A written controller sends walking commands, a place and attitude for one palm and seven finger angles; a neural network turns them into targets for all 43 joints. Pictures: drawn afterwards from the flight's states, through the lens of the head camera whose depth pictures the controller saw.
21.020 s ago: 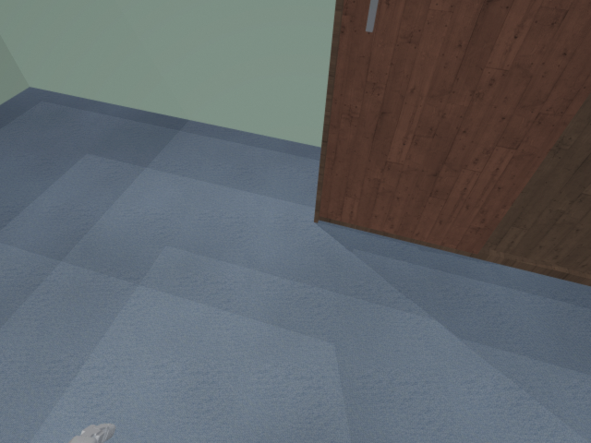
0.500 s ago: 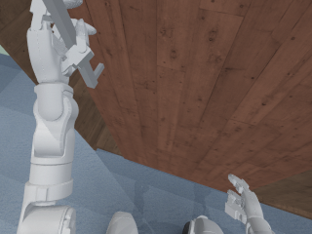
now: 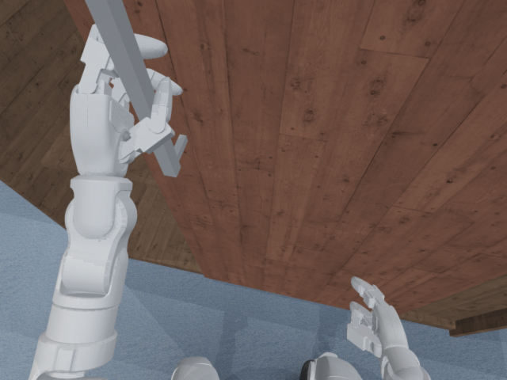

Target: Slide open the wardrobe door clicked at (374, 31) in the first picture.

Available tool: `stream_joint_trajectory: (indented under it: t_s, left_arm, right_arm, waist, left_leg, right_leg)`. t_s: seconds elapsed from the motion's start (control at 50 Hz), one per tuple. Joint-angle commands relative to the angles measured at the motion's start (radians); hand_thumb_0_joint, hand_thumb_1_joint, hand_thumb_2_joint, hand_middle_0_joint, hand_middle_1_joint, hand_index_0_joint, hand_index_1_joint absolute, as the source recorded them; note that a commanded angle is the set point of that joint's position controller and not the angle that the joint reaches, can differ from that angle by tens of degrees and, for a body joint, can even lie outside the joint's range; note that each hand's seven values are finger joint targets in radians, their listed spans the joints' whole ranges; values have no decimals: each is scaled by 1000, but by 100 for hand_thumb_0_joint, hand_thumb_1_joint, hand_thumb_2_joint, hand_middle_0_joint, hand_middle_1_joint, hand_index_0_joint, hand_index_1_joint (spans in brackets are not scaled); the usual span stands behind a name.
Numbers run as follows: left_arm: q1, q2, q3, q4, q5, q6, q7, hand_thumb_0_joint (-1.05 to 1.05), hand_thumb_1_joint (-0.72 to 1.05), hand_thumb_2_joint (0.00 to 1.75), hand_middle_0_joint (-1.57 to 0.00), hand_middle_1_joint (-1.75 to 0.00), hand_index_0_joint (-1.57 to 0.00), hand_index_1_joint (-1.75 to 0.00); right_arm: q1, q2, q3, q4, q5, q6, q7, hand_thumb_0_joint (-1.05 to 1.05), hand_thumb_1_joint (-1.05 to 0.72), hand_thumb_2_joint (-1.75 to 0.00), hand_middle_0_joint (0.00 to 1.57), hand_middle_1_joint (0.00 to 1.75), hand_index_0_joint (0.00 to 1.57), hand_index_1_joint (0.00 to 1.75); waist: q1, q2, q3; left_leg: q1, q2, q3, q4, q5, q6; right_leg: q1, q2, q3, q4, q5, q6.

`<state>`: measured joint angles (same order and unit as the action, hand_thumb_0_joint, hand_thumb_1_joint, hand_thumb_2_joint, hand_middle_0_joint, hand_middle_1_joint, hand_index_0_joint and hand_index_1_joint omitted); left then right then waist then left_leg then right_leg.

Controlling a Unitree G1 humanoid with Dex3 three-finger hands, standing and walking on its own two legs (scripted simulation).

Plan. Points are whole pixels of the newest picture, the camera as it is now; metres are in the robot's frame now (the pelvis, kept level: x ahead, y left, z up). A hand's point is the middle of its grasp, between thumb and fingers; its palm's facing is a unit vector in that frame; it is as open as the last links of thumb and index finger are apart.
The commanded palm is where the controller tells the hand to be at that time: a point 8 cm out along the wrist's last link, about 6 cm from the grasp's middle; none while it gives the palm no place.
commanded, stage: step sideways, sliding the door along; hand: left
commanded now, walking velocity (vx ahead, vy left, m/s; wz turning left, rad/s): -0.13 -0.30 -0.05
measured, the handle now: (144, 65) +0.37 +0.18 +0.26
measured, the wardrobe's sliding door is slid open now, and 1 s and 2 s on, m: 0.43 0.57 0.56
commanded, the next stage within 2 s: stop walking and hold the door there in 0.76 s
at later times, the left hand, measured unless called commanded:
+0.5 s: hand (306, 141) +0.33 +0.01 +0.23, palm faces +0.27 -0.96 -0.06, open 5.9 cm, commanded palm +0.30 +0.00 +0.21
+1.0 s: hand (300, 138) +0.33 +0.02 +0.22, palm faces +0.56 -0.80 -0.20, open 6.1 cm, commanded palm +0.29 +0.05 +0.20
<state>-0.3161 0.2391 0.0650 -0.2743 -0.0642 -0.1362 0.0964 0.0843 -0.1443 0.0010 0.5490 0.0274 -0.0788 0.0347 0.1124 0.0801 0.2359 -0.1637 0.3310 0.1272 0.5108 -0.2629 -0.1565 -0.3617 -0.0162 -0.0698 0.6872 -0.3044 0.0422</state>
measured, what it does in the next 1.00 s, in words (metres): steps to the right: right foot, then left foot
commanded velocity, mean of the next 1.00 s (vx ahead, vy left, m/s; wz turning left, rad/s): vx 0.10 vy -0.21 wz -0.01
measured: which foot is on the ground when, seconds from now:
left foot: down 0.00-0.04, up 0.06-0.24, down 0.26-0.56, up 0.58-0.70, down 0.72-1.00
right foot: up 0.00-0.02, down 0.04-0.26, up 0.28-0.54, down 0.56-0.70, up 0.72-1.00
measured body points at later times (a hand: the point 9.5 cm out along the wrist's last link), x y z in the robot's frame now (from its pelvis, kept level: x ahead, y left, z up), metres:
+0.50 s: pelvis -0.07 -0.17 +0.00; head -0.01 -0.16 +0.44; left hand +0.31 +0.06 +0.23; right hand +0.08 -0.39 -0.12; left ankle -0.03 +0.03 -0.73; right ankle -0.06 -0.34 -0.70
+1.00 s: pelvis -0.05 -0.32 +0.00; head +0.02 -0.30 +0.44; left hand +0.30 +0.06 +0.23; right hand +0.15 -0.52 -0.10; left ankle -0.04 -0.11 -0.73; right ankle +0.00 -0.47 -0.72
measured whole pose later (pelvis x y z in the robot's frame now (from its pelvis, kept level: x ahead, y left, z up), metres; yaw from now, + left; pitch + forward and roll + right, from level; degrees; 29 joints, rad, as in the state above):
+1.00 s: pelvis -0.05 -0.32 +0.00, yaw -2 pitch -2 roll -4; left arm -0.57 0.56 0.41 0.28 -0.07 -0.08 0.10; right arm 0.09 -0.20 0.02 0.59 0.06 -0.03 -0.01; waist 0.12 0.06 0.19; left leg -0.25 0.31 0.08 0.57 -0.27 -0.12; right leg -0.36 -0.03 -0.11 0.64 -0.23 0.05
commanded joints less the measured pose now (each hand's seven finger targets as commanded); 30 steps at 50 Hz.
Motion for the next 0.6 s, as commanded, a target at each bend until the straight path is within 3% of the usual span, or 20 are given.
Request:
stream_joint_trajectory:
  t_s: [0.0, 0.02, 0.04, 0.06, 0.08, 0.12, 0.18, 0.2, 0.22, 0.24, 0.26, 0.28, 0.32, 0.38, 0.42, 0.48, 0.5, 0.52, 0.54, 0.58]
  left_arm:
    - [-401, 99, -35, -294, 18, -90, -32, 0, 90, 90, -45, -140, -45, -140]
    - [-388, 152, -6, -282, 24, -86, -22, 0, 90, 90, -45, -140, -45, -140]
    - [-340, 158, 3, -297, 21, -65, -8, 0, 90, 90, -45, -140, -45, -140]
    - [-322, 136, -9, -354, 4, -53, -4, 0, 90, 90, -45, -140, -45, -140]
    - [-331, 157, 40, -394, 4, -65, 10, 0, 90, 90, -45, -140, -45, -140]
    - [-342, 172, 91, -372, 6, -84, 33, 0, 90, 90, -45, -140, -45, -140]
    - [-380, 178, 98, -294, 6, -91, 24, 0, 90, 90, -45, -140, -45, -140]
    - [-435, 186, 89, -286, 3, -98, 15, 0, 90, 90, -45, -140, -45, -140]
    - [-468, 165, 68, -274, -8, -103, 2, 0, 90, 90, -45, -140, -45, -140]
    - [-491, 145, 48, -237, -4, -103, -13, 0, 90, 90, -45, -140, -45, -140]
    - [-542, 171, 83, -188, 13, -102, -18, 0, 90, 90, -45, -140, -45, -140]
    - [-661, 147, 34, -273, 10, -109, -31, 0, 90, 90, -45, -140, -45, -140]
    - [-611, 145, 38, -140, 18, -80, -30, 0, 90, 90, -45, -140, -45, -140]
    - [-608, 85, -21, -61, 7, -47, -36, 0, 90, 90, -45, -140, -45, -140]
    - [-630, 82, -25, -31, 1, -43, -34, 0, 90, 90, -45, -140, -45, -140]
    - [-689, -17, -125, -18, -10, -30, -36, 0, 90, 90, -45, -140, -45, -140]
    - [-726, -41, -158, -22, -8, -28, -34, 0, 90, 90, -45, -140, -45, -140]
    - [-745, -7, -153, -4, 1, -22, -20, 0, 90, 90, -45, -140, -45, -140]
    - [-758, 70, -107, 14, 4, -16, -3, 0, 90, 90, -45, -140, -45, -140]
    - [-764, 162, -29, -50, 4, 1, 29, 0, 90, 90, -45, -140, -45, -140]
  right_arm:
    - [-93, -119, -45, -145, 43, -61, -19, 0, -90, -90, 20, 30, 20, 30]
    - [-124, -83, -31, -147, 34, -61, -32, 0, -90, -90, 20, 30, 20, 30]
    - [-136, -82, -18, -132, 10, -64, -47, 0, -90, -90, 20, 30, 20, 30]
    - [-121, -107, -43, -107, 14, -62, -49, 0, -90, -90, 20, 30, 20, 30]
    - [-108, -91, -39, -86, 15, -60, -58, 0, -90, -90, 20, 30, 20, 30]
    - [-110, -93, -25, -60, 3, -30, -67, 0, -90, -90, 20, 30, 20, 30]
    - [-74, -110, -36, -56, -1, 13, -83, 0, -90, -90, 20, 30, 20, 30]
    - [-57, -124, -44, -58, -1, 16, -89, 0, -90, -90, 20, 30, 20, 30]
    - [-62, -171, -64, -75, -7, 11, -91, 0, -90, -90, 20, 30, 20, 30]
    - [-83, -171, -69, -79, -9, 5, -77, 0, -90, -90, 20, 30, 20, 30]
    - [-104, -170, -69, -83, -5, 9, -54, 0, -90, -90, 20, 30, 20, 30]
    - [-119, -160, -59, -85, -12, 7, -50, 0, -90, -90, 20, 30, 20, 30]
    - [-87, -186, -70, -45, -1, 17, -42, 0, -90, -90, 20, 30, 20, 30]
    - [-47, -206, -73, -59, 10, 29, -50, 0, -90, -90, 20, 30, 20, 30]
    - [-28, -210, -70, -72, 19, 29, -49, 0, -90, -90, 20, 30, 20, 30]
    - [-49, -181, -45, -98, 44, 6, -49, 0, -90, -90, 20, 30, 20, 30]
    - [-58, -159, -33, -98, 55, -3, -47, 0, -90, -90, 20, 30, 20, 30]
    - [-66, -125, -22, -93, 63, -9, -52, 0, -90, -90, 20, 30, 20, 30]
    - [-88, -106, -21, -85, 52, -12, -63, 0, -90, -90, 20, 30, 20, 30]
    - [-73, -164, -43, -33, 39, -4, -84, 0, -90, -90, 20, 30, 20, 30]
  waist:
    - [-108, -15, -475]
    - [-103, -280, -458]
    - [-67, -317, -476]
    - [-70, -398, -552]
    - [-84, -376, -582]
    - [-94, -287, -618]
    - [-119, -243, -659]
    - [-139, -174, -662]
    - [-138, 43, -628]
    - [-101, 216, -602]
    - [-101, 143, -601]
    - [-116, 164, -535]
    - [-101, 188, -464]
    - [-113, 174, -477]
    - [-120, 218, -506]
    - [-126, 228, -527]
    - [-121, 154, -534]
    - [-115, -74, -529]
    - [-103, -294, -493]
    - [-77, -360, -517]
  left_leg:
    - [69, -72, 58, 257, 268, 223]
    - [-139, -190, 53, 429, -280, 116]
    - [-198, -262, -42, 571, -455, 107]
    - [-218, -270, -109, 658, -477, 107]
    - [-270, -253, -141, 645, -458, 112]
    - [-270, -265, -87, 441, -395, 105]
    - [-52, -260, -19, 83, -111, 117]
    - [140, -215, -33, -54, 77, 137]
    - [309, 30, -289, -147, 368, 238]
    - [362, 293, -516, -174, 722, 371]
    - [297, 320, -539, -175, 543, 407]
    - [246, 303, -513, -164, 524, 413]
    - [200, 213, -304, -142, 443, 362]
    - [105, 115, -103, -124, 416, 286]
    - [95, 69, -43, -74, 408, 254]
    - [84, 1, -37, 65, 364, 212]
    - [34, -49, -23, 151, 288, 188]
    - [-126, -136, 11, 316, 90, 154]
    - [-339, -221, 5, 479, -318, 129]
    - [-423, -249, -69, 655, -416, 137]
  right_leg:
    - [256, -53, 1, -279, 489, -12]
    - [297, -233, 204, -296, 915, -94]
    - [215, -311, 281, -298, 987, -150]
    - [277, -342, 361, -263, 964, -209]
    - [393, -325, 322, -192, 1026, -237]
    - [484, -270, 235, -152, 1076, -219]
    - [341, -216, 172, -101, 856, -174]
    - [161, -182, 160, -26, 674, -133]
    - [-127, -80, 99, 94, 250, -55]
    - [-259, 3, 88, 307, -203, -6]
    - [-241, -10, 173, 476, -194, -25]
    - [-295, -50, 201, 508, -154, -22]
    - [-296, -72, 156, 454, -67, -16]
    - [-59, -35, 24, 191, -56, -9]
    - [58, 12, -51, 55, -72, -4]
    - [199, 43, -102, -171, 23, 0]
    - [272, -7, -63, -270, 122, -19]
    - [361, -159, 81, -320, 404, -82]
    - [403, -310, 225, -296, 681, -164]
    - [482, -330, 301, -202, 848, -248]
